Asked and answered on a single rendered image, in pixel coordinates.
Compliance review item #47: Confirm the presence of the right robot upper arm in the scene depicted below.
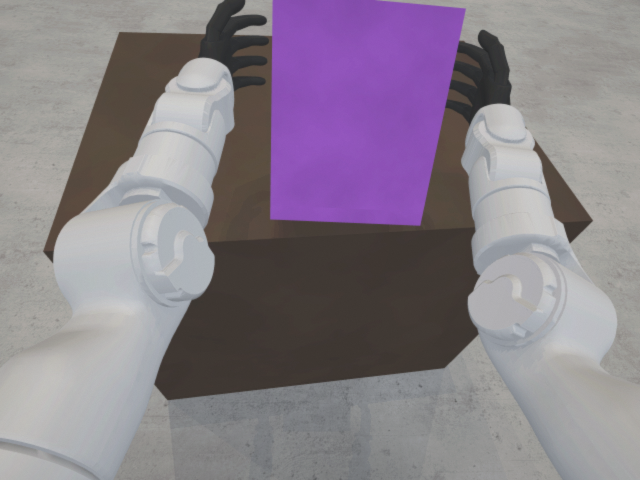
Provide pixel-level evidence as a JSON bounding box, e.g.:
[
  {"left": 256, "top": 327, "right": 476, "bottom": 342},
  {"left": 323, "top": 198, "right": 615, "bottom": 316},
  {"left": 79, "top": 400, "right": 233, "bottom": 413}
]
[{"left": 468, "top": 252, "right": 640, "bottom": 480}]

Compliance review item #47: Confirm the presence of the right robot hand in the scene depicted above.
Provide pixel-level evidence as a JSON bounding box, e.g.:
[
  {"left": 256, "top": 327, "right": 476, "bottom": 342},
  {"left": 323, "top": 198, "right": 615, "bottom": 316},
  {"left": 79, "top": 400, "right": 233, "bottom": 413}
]
[{"left": 445, "top": 30, "right": 512, "bottom": 126}]

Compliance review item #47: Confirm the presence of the left robot forearm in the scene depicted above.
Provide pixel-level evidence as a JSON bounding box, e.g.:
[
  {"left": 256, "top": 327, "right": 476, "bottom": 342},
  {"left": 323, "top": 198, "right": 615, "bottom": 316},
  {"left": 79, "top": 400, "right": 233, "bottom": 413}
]
[{"left": 53, "top": 58, "right": 234, "bottom": 266}]

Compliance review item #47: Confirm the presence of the carton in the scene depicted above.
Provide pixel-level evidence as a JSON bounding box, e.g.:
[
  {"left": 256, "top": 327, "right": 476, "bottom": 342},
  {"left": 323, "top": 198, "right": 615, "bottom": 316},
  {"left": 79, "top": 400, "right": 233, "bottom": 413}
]
[{"left": 270, "top": 0, "right": 466, "bottom": 226}]

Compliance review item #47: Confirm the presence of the left robot hand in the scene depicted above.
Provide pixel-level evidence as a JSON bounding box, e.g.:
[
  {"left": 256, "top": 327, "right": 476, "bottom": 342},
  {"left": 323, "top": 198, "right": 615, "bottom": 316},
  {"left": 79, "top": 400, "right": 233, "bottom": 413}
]
[{"left": 198, "top": 0, "right": 269, "bottom": 91}]

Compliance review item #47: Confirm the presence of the left robot upper arm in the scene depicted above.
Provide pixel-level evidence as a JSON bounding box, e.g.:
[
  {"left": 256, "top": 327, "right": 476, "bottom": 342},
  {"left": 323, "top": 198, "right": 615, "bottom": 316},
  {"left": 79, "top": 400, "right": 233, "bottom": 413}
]
[{"left": 0, "top": 199, "right": 215, "bottom": 480}]

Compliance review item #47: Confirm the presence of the pedestal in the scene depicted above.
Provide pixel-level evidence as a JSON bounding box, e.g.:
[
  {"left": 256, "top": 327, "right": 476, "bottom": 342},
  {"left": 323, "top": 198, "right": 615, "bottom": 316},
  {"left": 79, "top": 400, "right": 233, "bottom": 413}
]
[{"left": 43, "top": 32, "right": 593, "bottom": 400}]

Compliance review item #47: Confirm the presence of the right robot forearm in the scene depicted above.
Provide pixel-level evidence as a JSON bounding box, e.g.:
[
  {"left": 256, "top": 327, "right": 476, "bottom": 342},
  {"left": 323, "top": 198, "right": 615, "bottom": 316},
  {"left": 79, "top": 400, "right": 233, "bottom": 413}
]
[{"left": 461, "top": 104, "right": 595, "bottom": 285}]

